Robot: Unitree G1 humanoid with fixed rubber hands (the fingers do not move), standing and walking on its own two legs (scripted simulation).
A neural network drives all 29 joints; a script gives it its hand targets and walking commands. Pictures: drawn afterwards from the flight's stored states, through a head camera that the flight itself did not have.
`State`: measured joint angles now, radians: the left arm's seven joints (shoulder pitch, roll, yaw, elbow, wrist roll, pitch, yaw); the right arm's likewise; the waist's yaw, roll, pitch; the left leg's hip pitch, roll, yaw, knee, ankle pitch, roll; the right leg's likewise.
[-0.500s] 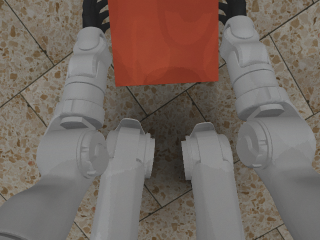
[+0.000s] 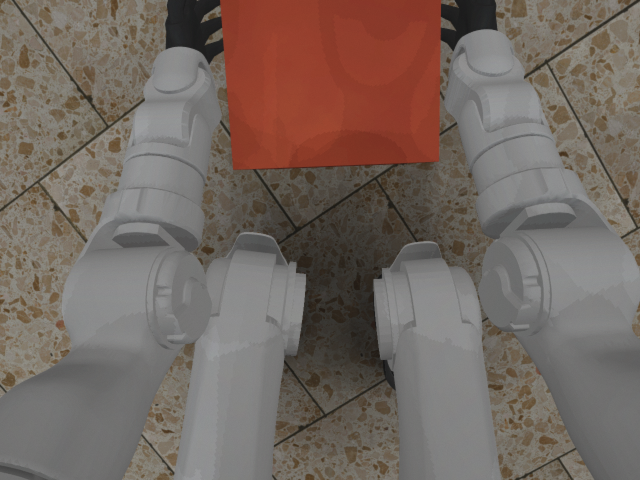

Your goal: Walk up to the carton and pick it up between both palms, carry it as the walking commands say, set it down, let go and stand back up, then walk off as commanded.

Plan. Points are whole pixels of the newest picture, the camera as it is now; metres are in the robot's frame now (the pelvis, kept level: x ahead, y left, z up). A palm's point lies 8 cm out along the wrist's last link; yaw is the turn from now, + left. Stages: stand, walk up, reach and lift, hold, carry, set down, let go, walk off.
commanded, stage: set down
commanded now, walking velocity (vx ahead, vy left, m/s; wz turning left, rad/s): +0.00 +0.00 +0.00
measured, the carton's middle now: (329, 50) +0.53 +0.02 -0.24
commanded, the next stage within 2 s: none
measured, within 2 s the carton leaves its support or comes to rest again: neither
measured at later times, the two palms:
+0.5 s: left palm (190, 48) +0.51 +0.16 -0.17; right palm (471, 36) +0.53 -0.12 -0.17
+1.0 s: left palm (151, 31) +0.52 +0.19 -0.14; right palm (511, 13) +0.54 -0.14 -0.14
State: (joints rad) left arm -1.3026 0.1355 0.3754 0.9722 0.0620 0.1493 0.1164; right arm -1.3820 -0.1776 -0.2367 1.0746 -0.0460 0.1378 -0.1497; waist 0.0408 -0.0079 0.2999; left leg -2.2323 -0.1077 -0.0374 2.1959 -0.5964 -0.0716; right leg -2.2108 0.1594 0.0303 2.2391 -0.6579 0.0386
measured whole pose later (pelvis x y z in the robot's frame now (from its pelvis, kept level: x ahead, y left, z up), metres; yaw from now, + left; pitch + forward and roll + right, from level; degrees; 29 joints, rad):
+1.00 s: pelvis -0.01 +0.01 +0.01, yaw +0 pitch +39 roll +1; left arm -1.31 0.28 0.17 1.00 -0.18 0.04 0.14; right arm -1.37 -0.32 -0.07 1.01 0.15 0.07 -0.12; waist 0.03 0.00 0.27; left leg -2.27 -0.07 -0.01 2.14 -0.55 -0.03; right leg -2.24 0.09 0.02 2.18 -0.61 0.03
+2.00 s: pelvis +0.03 +0.01 +0.27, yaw +0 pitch +44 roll +0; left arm -0.99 0.14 0.35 0.77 0.04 0.11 0.06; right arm -1.08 -0.20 -0.29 0.85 -0.05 0.12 -0.05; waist 0.04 -0.02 -0.05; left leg -1.60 -0.06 -0.06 1.16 -0.33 -0.02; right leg -1.57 0.07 0.06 1.18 -0.38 0.01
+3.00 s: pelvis +0.12 +0.00 +0.40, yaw +0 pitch +6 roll +0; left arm 0.21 0.19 0.05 0.44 0.00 0.01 -0.06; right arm 0.17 -0.21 -0.07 0.46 -0.02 0.00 0.04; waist 0.02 0.00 0.03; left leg -0.32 -0.04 -0.07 0.44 -0.23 0.00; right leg -0.30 0.04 0.08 0.45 -0.26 -0.01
